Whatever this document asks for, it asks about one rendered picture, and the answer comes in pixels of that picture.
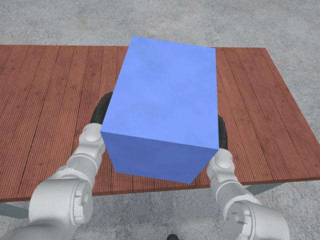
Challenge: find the left robot forearm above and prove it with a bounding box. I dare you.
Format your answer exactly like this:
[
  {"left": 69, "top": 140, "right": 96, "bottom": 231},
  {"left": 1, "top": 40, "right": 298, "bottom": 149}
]
[{"left": 29, "top": 123, "right": 106, "bottom": 220}]

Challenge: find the right robot upper arm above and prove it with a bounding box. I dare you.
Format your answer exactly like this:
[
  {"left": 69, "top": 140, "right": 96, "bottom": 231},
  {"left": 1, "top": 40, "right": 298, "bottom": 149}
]
[{"left": 224, "top": 200, "right": 290, "bottom": 240}]

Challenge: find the table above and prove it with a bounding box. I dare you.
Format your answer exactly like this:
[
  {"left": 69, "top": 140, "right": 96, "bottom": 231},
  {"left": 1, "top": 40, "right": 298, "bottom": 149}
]
[{"left": 0, "top": 44, "right": 320, "bottom": 219}]

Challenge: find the right robot hand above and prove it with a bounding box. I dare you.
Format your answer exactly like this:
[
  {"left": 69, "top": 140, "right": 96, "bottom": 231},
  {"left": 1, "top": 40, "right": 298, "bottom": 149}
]
[{"left": 218, "top": 115, "right": 228, "bottom": 150}]

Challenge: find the left robot upper arm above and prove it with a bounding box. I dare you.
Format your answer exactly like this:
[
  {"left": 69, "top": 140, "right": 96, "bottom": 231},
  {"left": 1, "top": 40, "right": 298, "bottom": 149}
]
[{"left": 0, "top": 178, "right": 94, "bottom": 240}]

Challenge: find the right robot forearm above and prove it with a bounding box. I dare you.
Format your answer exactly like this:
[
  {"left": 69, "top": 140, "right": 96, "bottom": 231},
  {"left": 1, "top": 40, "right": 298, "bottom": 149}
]
[{"left": 206, "top": 148, "right": 290, "bottom": 234}]

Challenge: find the carton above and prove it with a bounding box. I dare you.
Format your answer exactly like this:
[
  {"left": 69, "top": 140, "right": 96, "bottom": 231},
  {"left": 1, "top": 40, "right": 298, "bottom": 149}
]
[{"left": 100, "top": 36, "right": 219, "bottom": 184}]

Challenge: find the left robot hand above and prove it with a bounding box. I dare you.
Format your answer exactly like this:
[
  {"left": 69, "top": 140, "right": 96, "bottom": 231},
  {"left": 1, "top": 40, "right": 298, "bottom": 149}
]
[{"left": 90, "top": 92, "right": 113, "bottom": 125}]

